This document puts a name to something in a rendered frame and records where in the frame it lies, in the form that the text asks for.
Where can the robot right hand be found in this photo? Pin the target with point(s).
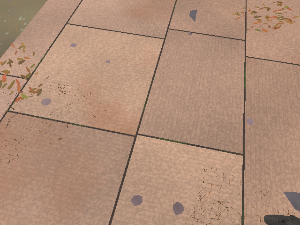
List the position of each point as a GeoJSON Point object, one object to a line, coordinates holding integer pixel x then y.
{"type": "Point", "coordinates": [281, 220]}

